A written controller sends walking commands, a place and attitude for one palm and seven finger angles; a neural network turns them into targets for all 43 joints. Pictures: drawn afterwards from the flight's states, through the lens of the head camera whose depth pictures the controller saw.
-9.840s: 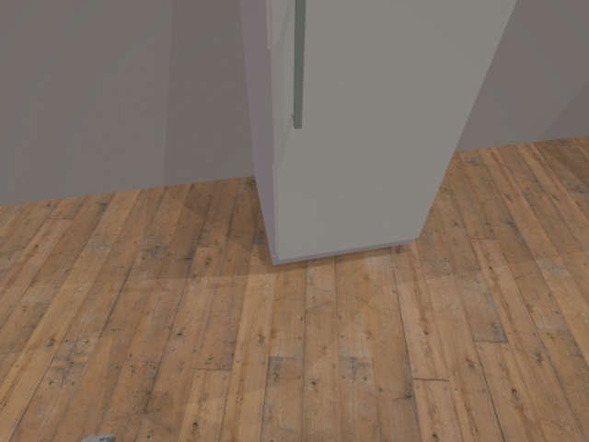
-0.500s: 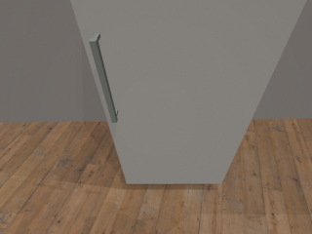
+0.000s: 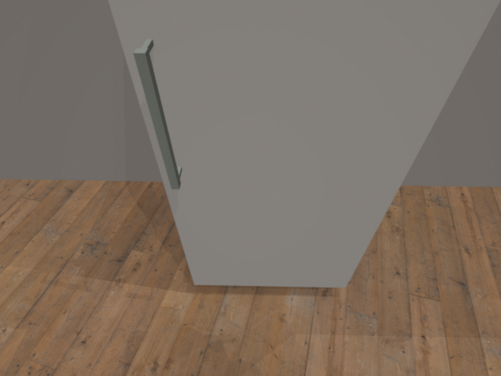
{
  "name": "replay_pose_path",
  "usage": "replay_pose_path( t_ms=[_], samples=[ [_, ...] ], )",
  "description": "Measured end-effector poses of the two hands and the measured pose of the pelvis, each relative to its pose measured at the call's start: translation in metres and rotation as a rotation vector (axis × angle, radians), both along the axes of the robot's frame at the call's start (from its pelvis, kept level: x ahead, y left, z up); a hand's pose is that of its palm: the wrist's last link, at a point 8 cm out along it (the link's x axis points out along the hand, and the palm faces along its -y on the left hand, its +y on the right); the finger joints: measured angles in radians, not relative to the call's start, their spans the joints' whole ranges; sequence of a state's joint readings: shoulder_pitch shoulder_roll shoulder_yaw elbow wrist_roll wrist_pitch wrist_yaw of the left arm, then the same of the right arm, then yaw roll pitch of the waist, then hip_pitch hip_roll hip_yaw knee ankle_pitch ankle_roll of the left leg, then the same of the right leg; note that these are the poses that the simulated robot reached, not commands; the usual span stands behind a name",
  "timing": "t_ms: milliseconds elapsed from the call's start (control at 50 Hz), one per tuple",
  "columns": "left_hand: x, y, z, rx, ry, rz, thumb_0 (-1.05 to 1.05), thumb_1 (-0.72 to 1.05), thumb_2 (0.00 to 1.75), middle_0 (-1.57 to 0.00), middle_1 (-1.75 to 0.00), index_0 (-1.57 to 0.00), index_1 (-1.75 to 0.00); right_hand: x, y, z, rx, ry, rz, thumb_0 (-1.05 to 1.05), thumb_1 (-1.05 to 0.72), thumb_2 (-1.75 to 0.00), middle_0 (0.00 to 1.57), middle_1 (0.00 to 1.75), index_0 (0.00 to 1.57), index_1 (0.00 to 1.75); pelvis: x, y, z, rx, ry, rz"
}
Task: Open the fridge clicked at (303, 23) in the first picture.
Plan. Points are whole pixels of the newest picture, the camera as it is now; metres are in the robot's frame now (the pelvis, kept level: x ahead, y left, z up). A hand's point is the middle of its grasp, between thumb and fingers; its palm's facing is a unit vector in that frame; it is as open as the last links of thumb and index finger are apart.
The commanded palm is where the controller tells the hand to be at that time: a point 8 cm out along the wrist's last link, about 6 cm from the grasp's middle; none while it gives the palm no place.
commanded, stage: look again from close up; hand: left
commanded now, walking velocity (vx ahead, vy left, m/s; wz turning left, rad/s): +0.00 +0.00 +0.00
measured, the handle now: (164, 125) +0.54 +0.21 +0.12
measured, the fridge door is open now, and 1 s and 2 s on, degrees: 0 0 0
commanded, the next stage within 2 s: shuffle to correct the standing spot in 0.76 s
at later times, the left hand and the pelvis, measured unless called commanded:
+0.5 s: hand out of the picture +0.01 +0.17 -0.17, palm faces +0.03 -0.98 -0.21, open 7.3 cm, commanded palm none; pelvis +0.00 -0.01 +0.00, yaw +0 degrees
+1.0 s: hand out of the picture +0.01 +0.16 -0.18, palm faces +0.05 -0.98 -0.18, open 7.3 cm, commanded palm none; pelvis +0.01 -0.01 +0.00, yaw +0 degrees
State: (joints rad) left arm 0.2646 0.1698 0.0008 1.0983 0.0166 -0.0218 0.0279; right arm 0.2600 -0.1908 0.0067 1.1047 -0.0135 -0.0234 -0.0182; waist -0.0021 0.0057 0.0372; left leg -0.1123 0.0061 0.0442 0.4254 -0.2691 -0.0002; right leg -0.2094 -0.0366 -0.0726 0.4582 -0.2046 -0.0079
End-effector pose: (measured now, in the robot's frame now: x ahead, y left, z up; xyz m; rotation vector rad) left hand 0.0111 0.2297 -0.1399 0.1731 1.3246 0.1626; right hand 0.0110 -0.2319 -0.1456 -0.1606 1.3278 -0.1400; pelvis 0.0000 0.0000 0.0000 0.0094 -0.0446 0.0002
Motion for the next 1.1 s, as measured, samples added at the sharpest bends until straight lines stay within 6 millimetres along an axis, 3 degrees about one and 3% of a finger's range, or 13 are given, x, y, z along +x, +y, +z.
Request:
replay_pose_path(
  t_ms=[580,940,1100],
  samples=[
    [-0.01,-0.012,-0.002,-0.016,0.021,0.012,0.0,0.91,0.9,-0.2,-0.3,-0.2,-0.3,-0.027,0.006,-0.001,0.025,0.071,-0.016,0.01,-0.91,-0.9,0.2,0.3,0.2,0.3,-0.004,-0.007,0.001,-0.001,0.006,0.002],
    [-0.011,-0.016,-0.005,-0.026,0.029,0.024,0.0,0.91,0.9,-0.2,-0.3,-0.2,-0.3,-0.019,0.007,-0.001,0.023,0.066,-0.011,0.0,-0.91,-0.9,0.2,0.3,0.2,0.3,0.001,-0.009,0.0,-0.003,0.011,0.004],
    [-0.019,-0.014,-0.018,-0.065,0.059,0.08,0.0,0.91,0.9,-0.2,-0.3,-0.2,-0.3,-0.019,0.017,-0.002,0.01,0.112,-0.009,0.0,-0.91,-0.9,0.2,0.3,0.2,0.3,0.017,0.003,-0.007,-0.028,0.028,0.015]
  ],
)
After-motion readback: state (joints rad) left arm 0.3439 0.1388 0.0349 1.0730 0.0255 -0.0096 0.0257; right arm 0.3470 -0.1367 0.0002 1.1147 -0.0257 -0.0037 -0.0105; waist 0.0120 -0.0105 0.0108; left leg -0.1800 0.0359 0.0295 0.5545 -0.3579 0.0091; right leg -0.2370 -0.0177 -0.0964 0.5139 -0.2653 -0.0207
